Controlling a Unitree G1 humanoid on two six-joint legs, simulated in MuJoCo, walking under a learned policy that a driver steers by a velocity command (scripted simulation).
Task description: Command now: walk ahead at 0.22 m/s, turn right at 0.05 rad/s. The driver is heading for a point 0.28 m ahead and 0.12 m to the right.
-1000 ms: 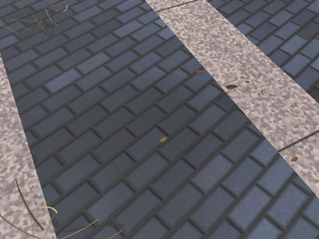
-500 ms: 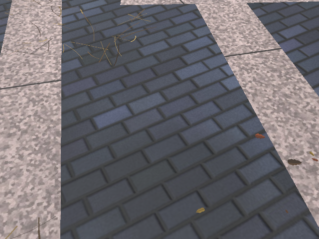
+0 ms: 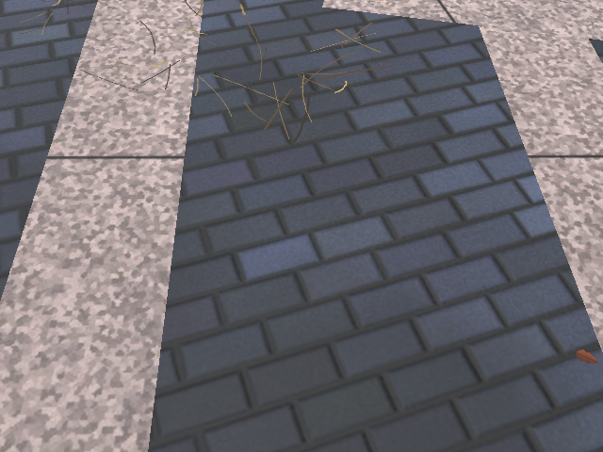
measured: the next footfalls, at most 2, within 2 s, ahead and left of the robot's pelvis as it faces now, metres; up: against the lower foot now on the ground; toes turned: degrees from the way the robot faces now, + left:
right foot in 0.36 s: +0.15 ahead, -0.14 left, +0.00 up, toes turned -10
left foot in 0.68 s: +0.16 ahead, +0.11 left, +0.00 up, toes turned -10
